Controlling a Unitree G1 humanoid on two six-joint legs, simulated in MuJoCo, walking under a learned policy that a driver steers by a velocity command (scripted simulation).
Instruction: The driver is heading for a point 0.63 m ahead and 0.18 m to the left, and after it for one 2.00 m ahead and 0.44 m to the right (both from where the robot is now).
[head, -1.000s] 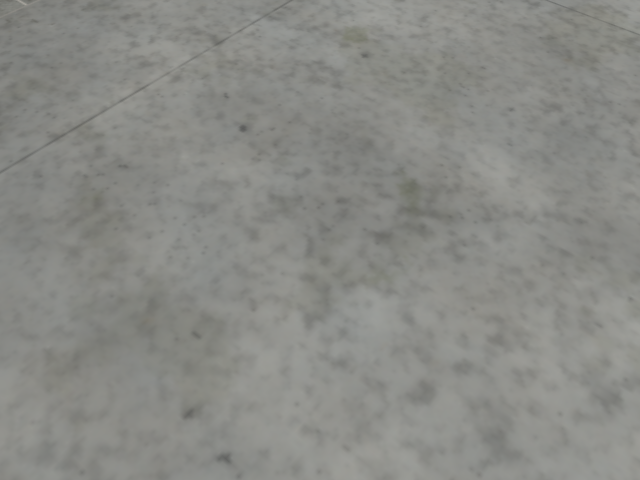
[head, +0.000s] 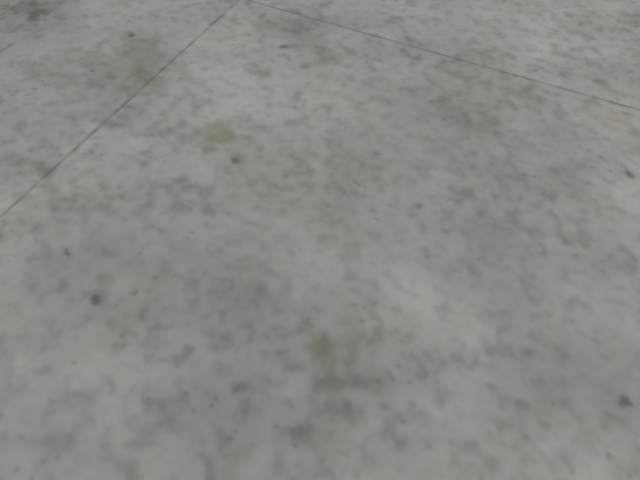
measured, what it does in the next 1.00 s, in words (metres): walks ahead, turning left: right foot, then left foot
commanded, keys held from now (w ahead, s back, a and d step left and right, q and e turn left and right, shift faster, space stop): w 0.24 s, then w+q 0.66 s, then e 0.10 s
